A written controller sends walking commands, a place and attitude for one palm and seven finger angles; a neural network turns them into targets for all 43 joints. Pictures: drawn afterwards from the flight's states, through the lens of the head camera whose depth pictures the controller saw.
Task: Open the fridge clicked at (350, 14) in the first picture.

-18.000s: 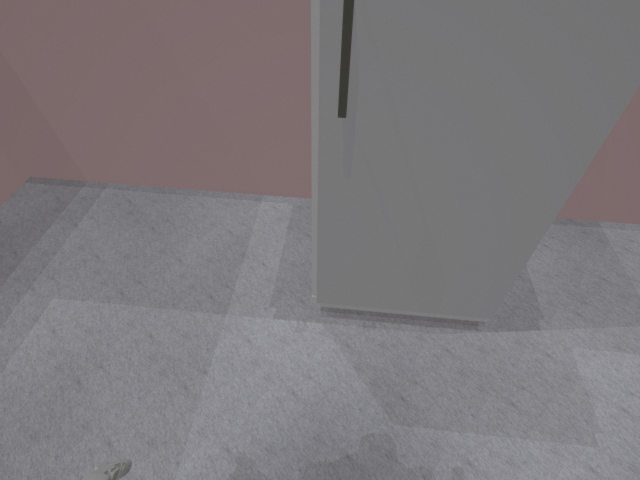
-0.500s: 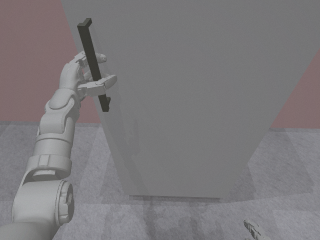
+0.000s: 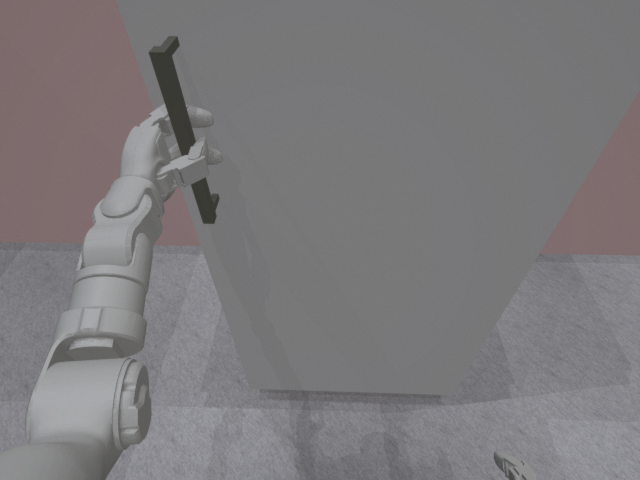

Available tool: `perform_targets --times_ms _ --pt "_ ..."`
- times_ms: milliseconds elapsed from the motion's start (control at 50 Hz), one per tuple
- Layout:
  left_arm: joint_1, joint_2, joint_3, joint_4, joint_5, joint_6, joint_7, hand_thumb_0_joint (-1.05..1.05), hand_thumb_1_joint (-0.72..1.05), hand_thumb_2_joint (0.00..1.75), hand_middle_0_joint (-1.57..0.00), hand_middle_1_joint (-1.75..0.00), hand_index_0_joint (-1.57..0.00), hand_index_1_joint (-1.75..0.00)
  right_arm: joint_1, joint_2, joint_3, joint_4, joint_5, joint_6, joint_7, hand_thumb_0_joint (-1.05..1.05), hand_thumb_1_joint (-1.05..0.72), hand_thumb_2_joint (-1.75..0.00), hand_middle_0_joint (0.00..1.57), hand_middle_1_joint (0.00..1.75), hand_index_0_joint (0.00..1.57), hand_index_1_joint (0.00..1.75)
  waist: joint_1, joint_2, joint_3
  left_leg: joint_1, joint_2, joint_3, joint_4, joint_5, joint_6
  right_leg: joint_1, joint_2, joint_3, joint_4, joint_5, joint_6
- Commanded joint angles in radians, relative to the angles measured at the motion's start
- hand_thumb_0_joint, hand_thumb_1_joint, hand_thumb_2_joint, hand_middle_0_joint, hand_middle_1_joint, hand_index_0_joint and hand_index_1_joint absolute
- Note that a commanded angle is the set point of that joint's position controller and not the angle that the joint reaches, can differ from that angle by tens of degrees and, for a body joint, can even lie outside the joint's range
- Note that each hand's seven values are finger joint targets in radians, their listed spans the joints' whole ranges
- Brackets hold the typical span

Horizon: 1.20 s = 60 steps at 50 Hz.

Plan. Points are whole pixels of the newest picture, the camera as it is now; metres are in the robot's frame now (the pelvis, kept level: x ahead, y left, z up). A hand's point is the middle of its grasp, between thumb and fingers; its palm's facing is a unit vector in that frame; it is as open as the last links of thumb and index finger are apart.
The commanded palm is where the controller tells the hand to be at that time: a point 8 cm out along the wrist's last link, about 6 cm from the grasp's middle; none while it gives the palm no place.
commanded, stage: grip the handle and tug to test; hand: left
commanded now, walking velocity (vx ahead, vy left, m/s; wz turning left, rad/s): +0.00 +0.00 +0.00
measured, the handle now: (192, 142) +0.48 +0.19 +0.20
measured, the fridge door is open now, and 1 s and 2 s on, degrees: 0 0 9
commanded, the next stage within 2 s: pull the door a little, standing still in 0.40 s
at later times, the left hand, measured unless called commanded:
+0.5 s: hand (201, 167) +0.42 +0.16 +0.20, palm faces +0.02 -1.00 -0.01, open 5.7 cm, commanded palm +0.38 +0.21 +0.20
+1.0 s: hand (201, 171) +0.41 +0.16 +0.20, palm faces +0.01 -1.00 -0.03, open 6.1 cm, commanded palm +0.34 +0.21 +0.20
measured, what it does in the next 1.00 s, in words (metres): shifts its weight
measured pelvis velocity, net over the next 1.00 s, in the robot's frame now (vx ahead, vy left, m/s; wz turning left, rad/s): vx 0.06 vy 0.00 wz -0.09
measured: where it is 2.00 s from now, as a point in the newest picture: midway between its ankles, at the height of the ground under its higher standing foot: outside the picture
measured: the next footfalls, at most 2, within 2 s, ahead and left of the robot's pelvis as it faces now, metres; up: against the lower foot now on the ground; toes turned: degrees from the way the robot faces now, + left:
right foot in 1.78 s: +0.34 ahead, -0.10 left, +0.00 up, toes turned +4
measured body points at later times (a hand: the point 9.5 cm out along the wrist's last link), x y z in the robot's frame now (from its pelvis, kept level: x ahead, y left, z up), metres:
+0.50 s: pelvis +0.03 +0.00 +0.00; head +0.02 -0.01 +0.45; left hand +0.42 +0.21 +0.20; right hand +0.18 -0.24 -0.09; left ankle +0.00 +0.12 -0.74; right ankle -0.01 -0.12 -0.74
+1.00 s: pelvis +0.06 +0.00 +0.01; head +0.05 -0.02 +0.46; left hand +0.41 +0.21 +0.20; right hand +0.22 -0.24 -0.08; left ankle +0.00 +0.13 -0.73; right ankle -0.01 -0.11 -0.74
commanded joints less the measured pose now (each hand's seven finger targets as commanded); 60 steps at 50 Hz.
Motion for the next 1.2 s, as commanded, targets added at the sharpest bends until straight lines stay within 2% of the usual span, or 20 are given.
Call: perform_targets --times_ms 0,20,60,120,200,320,440,480,500,540,600,660,700,880,900,940,1000,1080,1160,1180 --pt "-0.494 0.169 0.007 -0.226 -0.015 -0.077 -0.021 0.00 0.90 0.90 -0.45 -1.40 -0.45 -1.40 -0.070 -0.125 -0.040 -0.143 0.004 -0.047 -0.008 0.00 -0.90 -0.90 0.20 0.30 0.20 0.30 -0.010 -0.048 -0.284 0.151 -0.023 -0.009 -0.031 0.250 0.048 0.034 0.019 -0.003 -0.044 0.293 -0.017" --pt "-0.504 0.188 0.023 -0.252 -0.016 -0.081 -0.021 0.00 0.90 0.90 -0.45 -1.40 -0.45 -1.40 -0.070 -0.125 -0.042 -0.144 0.003 -0.049 -0.007 0.00 -0.90 -0.90 0.20 0.30 0.20 0.30 -0.007 -0.035 -0.300 0.161 -0.024 -0.009 -0.030 0.260 0.047 0.042 0.019 -0.002 -0.042 0.305 -0.018" --pt "-0.485 0.158 0.001 -0.289 -0.016 -0.082 -0.025 0.00 0.90 0.90 -0.45 -1.40 -0.45 -1.40 -0.078 -0.121 -0.041 -0.152 0.004 -0.052 -0.003 0.00 -0.90 -0.90 0.20 0.30 0.20 0.30 -0.002 0.001 -0.323 0.185 -0.025 -0.009 -0.025 0.292 0.044 0.043 0.020 -0.003 -0.033 0.328 -0.022" --pt "-0.427 0.162 0.015 -0.330 -0.022 -0.080 -0.024 0.00 0.90 0.90 -0.45 -1.40 -0.45 -1.40 -0.088 -0.119 -0.041 -0.162 0.003 -0.051 0.004 0.00 -0.90 -0.90 0.20 0.30 0.20 0.30 0.015 0.004 -0.332 0.188 -0.024 -0.011 -0.025 0.326 0.042 0.067 0.021 -0.007 -0.027 0.356 -0.025" --pt "-0.330 0.184 0.048 -0.395 -0.033 -0.066 -0.032 0.00 0.90 0.90 -0.45 -1.40 -0.45 -1.40 -0.109 -0.120 -0.042 -0.182 0.004 -0.047 0.009 0.00 -0.90 -0.90 0.20 0.30 0.20 0.30 0.036 -0.036 -0.355 0.185 -0.024 0.000 -0.025 0.376 0.046 0.121 0.019 -0.006 -0.019 0.428 -0.023" --pt "-0.176 0.145 0.036 -0.575 -0.041 -0.027 -0.035 0.00 0.90 0.90 -0.45 -1.40 -0.45 -1.40 -0.145 -0.107 -0.043 -0.212 0.006 -0.042 0.025 0.00 -0.90 -0.90 0.20 0.30 0.20 0.30 0.058 0.016 -0.365 0.225 -0.016 0.005 -0.012 0.521 0.038 0.140 0.018 -0.011 -0.001 0.524 -0.022" --pt "-0.119 0.124 0.026 -0.667 -0.041 0.049 -0.027 0.00 0.90 0.90 -0.45 -1.40 -0.45 -1.40 -0.165 -0.106 -0.046 -0.221 0.004 -0.026 0.026 0.00 -0.90 -0.90 0.20 0.30 0.20 0.30 0.054 -0.014 -0.352 0.240 -0.011 0.008 -0.009 0.584 0.038 0.142 0.020 -0.016 0.002 0.576 -0.016" --pt "-0.107 0.154 0.050 -0.676 -0.041 0.069 -0.022 0.00 0.90 0.90 -0.45 -1.40 -0.45 -1.40 -0.165 -0.110 -0.047 -0.219 0.001 -0.020 0.025 0.00 -0.90 -0.90 0.20 0.30 0.20 0.30 0.056 -0.025 -0.348 0.237 -0.013 0.009 -0.007 0.587 0.038 0.152 0.021 -0.016 -0.001 0.586 -0.016" --pt "-0.132 0.227 0.109 -0.657 -0.037 0.077 -0.017 0.00 0.90 0.90 -0.45 -1.40 -0.45 -1.40 -0.160 -0.115 -0.047 -0.209 0.001 -0.011 0.020 0.00 -0.90 -0.90 0.20 0.30 0.20 0.30 0.056 -0.035 -0.350 0.229 -0.015 0.010 -0.010 0.581 0.039 0.161 0.020 -0.012 -0.002 0.598 -0.017" --pt "-0.218 0.194 0.068 -0.641 -0.029 0.091 -0.017 0.00 0.90 0.90 -0.45 -1.40 -0.45 -1.40 -0.158 -0.109 -0.041 -0.204 0.000 -0.003 0.013 0.00 -0.90 -0.90 0.20 0.30 0.20 0.30 0.036 -0.013 -0.340 0.232 -0.019 0.009 -0.005 0.579 0.038 0.138 0.019 -0.013 -0.001 0.593 -0.017" --pt "-0.127 0.184 0.081 -0.671 -0.034 0.102 -0.016 0.00 0.90 0.90 -0.45 -1.40 -0.45 -1.40 -0.165 -0.100 -0.042 -0.214 -0.001 0.002 0.016 0.00 -0.90 -0.90 0.20 0.30 0.20 0.30 0.056 0.023 -0.368 0.256 -0.015 0.006 0.004 0.677 0.036 0.159 0.015 -0.012 0.008 0.634 -0.018" --pt "-0.046 0.175 0.086 -0.716 -0.044 0.111 -0.019 0.00 0.90 0.90 -0.45 -1.40 -0.45 -1.40 -0.179 -0.096 -0.039 -0.229 -0.002 0.007 0.025 0.00 -0.90 -0.90 0.20 0.30 0.20 0.30 0.071 0.004 -0.386 0.253 -0.014 0.006 0.005 0.695 0.033 0.181 0.013 -0.015 0.015 0.665 -0.017" --pt "0.027 0.163 0.089 -0.744 -0.052 0.107 -0.023 0.00 0.90 0.90 -0.45 -1.40 -0.45 -1.40 -0.191 -0.094 -0.038 -0.240 -0.003 0.010 0.029 0.00 -0.90 -0.90 0.20 0.30 0.20 0.30 0.077 -0.037 -0.381 0.237 -0.014 0.008 -0.004 0.682 0.037 0.204 0.011 -0.018 0.015 0.681 -0.015" --pt "0.361 0.166 0.131 -0.983 -0.073 0.137 -0.043 0.00 0.90 0.90 -0.45 -1.40 -0.45 -1.40 -0.237 -0.085 -0.032 -0.295 0.000 0.014 0.047 0.00 -0.90 -0.90 0.20 0.30 0.20 0.30 0.114 -0.016 -0.369 0.214 -0.010 0.020 -0.005 0.710 0.038 0.235 0.010 -0.021 0.027 0.731 -0.010" --pt "0.392 0.151 0.125 -1.023 -0.080 0.143 -0.045 0.00 0.90 0.90 -0.45 -1.40 -0.45 -1.40 -0.240 -0.081 -0.029 -0.300 0.000 0.013 0.049 0.00 -0.90 -0.90 0.20 0.30 0.20 0.30 0.110 -0.019 -0.367 0.207 -0.011 0.019 -0.008 0.711 0.038 0.236 0.007 -0.025 0.028 0.736 -0.009" --pt "0.459 0.158 0.140 -1.112 -0.085 0.150 -0.042 0.00 0.90 0.90 -0.45 -1.40 -0.45 -1.40 -0.246 -0.077 -0.026 -0.308 -0.001 0.009 0.056 0.00 -0.90 -0.90 0.20 0.30 0.20 0.30 0.116 0.017 -0.375 0.207 -0.010 0.016 -0.007 0.717 0.033 0.235 0.008 -0.026 0.033 0.724 -0.011" --pt "0.611 0.152 0.158 -1.238 -0.101 0.154 -0.033 0.00 0.90 0.90 -0.45 -1.40 -0.45 -1.40 -0.258 -0.072 -0.024 -0.318 -0.002 0.000 0.064 0.00 -0.90 -0.90 0.20 0.30 0.20 0.30 0.123 0.035 -0.353 0.186 -0.010 0.010 -0.007 0.701 0.028 0.229 0.006 -0.032 0.032 0.699 -0.013" --pt "0.891 0.127 0.181 -1.412 -0.127 0.163 -0.024 0.00 0.90 0.90 -0.45 -1.40 -0.45 -1.40 -0.270 -0.070 -0.023 -0.329 -0.003 -0.020 0.077 0.00 -0.90 -0.90 0.20 0.30 0.20 0.30 0.132 0.014 -0.300 0.140 -0.007 0.000 -0.002 0.676 0.023 0.211 0.011 -0.049 0.039 0.672 -0.010" --pt "1.163 0.082 0.181 -1.620 -0.154 0.163 -0.026 0.00 0.90 0.90 -0.45 -1.40 -0.45 -1.40 -0.263 -0.059 -0.022 -0.336 -0.012 -0.043 0.094 0.00 -0.90 -0.90 0.20 0.30 0.20 0.30 0.132 0.044 -0.267 0.122 -0.011 -0.014 0.029 0.759 0.014 0.198 0.000 -0.064 0.058 0.763 0.001" --pt "1.210 0.110 0.219 -1.645 -0.164 0.157 -0.024 0.00 0.90 0.90 -0.45 -1.40 -0.45 -1.40 -0.261 -0.065 -0.026 -0.332 -0.012 -0.053 0.094 0.00 -0.90 -0.90 0.20 0.30 0.20 0.30 0.130 0.013 -0.255 0.114 -0.008 -0.016 0.039 0.756 0.012 0.201 -0.002 -0.067 0.058 0.805 0.004"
